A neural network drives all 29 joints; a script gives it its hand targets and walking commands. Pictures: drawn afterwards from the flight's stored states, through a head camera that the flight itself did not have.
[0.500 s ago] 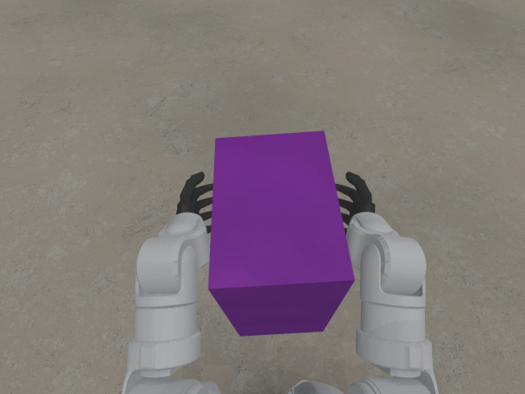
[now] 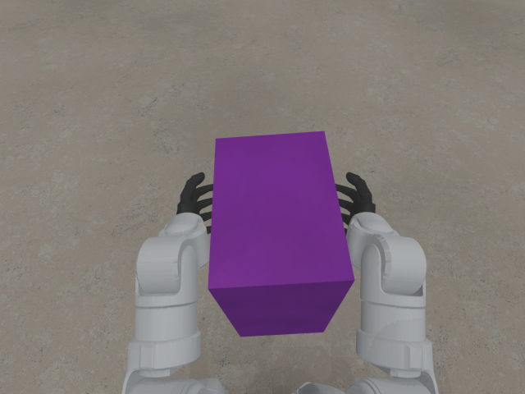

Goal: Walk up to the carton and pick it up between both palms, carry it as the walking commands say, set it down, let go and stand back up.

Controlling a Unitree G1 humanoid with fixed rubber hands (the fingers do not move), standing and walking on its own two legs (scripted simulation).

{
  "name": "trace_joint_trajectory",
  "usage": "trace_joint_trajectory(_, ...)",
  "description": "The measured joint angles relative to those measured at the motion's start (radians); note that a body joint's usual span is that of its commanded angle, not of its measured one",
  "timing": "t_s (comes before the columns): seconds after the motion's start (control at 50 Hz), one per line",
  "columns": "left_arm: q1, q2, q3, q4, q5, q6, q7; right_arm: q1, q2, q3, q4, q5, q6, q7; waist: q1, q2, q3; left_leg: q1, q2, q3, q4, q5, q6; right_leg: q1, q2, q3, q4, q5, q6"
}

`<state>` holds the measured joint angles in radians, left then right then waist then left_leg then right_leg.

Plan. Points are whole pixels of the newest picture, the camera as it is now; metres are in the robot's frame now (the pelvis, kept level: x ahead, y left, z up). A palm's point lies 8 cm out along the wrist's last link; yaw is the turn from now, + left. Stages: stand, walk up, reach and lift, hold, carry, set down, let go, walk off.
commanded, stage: carry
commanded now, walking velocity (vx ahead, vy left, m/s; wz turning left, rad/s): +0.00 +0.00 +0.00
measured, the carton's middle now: (276, 248) +0.31 +0.01 +0.04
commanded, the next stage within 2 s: none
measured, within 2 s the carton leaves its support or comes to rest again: neither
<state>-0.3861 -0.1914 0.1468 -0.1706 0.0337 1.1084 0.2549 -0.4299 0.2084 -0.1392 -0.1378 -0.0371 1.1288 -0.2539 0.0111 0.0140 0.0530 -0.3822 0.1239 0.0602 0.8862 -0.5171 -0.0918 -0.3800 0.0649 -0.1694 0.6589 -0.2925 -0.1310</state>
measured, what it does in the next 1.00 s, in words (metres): walks backwards: left foot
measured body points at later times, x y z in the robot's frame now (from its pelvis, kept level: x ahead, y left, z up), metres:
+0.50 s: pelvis -0.03 -0.02 +0.00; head -0.03 -0.02 +0.45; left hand +0.29 +0.12 +0.10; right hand +0.30 -0.12 +0.11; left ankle -0.04 +0.13 -0.71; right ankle +0.04 -0.04 -0.72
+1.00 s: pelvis -0.12 +0.00 +0.00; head -0.13 +0.03 +0.45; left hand +0.19 +0.15 +0.10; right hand +0.21 -0.09 +0.12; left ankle -0.04 +0.13 -0.71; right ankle +0.04 -0.04 -0.72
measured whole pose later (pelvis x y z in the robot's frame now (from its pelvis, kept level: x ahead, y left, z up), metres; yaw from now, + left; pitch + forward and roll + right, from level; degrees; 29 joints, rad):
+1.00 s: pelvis -0.12 +0.00 +0.00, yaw +2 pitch -4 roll +2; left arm -0.38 -0.19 0.15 -0.17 0.04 1.16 0.27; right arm -0.43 0.21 -0.14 -0.10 -0.04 1.14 -0.24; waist 0.01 -0.09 0.02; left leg -0.38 0.03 0.09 0.70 -0.30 -0.03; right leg -0.44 0.00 -0.18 0.55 -0.07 -0.12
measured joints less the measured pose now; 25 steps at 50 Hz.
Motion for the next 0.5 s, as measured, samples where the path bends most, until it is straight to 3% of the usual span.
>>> trace_joint_trajectory(0.06, 0.000, 0.000, 0.000, 0.000, 0.000, 0.001, 0.000, 0.001, 0.000, 0.000, 0.000, 0.000, 0.000, 0.000, 0.000, -0.011, -0.003, 0.043, -0.007, -0.001, -0.113, 0.070, 0.000, 0.000, 0.018, -0.009, 0.000, 0.005, -0.005)
trace_joint_trajectory(0.1, 0.000, 0.000, 0.001, 0.000, 0.000, 0.007, 0.003, 0.002, 0.000, 0.000, 0.007, 0.000, 0.000, 0.002, 0.000, -0.038, -0.003, 0.053, -0.018, 0.001, -0.147, 0.134, 0.029, 0.001, 0.011, -0.009, 0.001, 0.008, -0.005)
trace_joint_trajectory(0.18, 0.003, 0.001, 0.000, 0.000, 0.000, 0.011, 0.006, 0.002, 0.000, 0.000, 0.013, 0.000, 0.000, 0.004, 0.003, -0.050, -0.017, 0.056, -0.024, 0.000, -0.160, 0.135, 0.042, 0.001, 0.005, -0.009, -0.006, 0.012, 0.019)
trace_joint_trajectory(0.26, 0.002, 0.001, 0.000, 0.000, 0.000, 0.016, 0.009, 0.002, -0.001, 0.000, 0.019, 0.000, 0.000, 0.006, 0.003, -0.028, -0.036, 0.056, -0.027, 0.002, -0.161, 0.132, 0.042, 0.001, 0.004, -0.009, -0.008, 0.019, -0.022)
trace_joint_trajectory(0.5, 0.002, 0.001, 0.003, 0.000, 0.000, 0.024, 0.008, 0.002, 0.000, 0.000, 0.021, 0.000, 0.004, 0.006, 0.003, -0.023, -0.047, 0.078, -0.039, 0.002, -0.162, 0.101, 0.045, -0.017, 0.001, -0.009, -0.028, 0.056, -0.023)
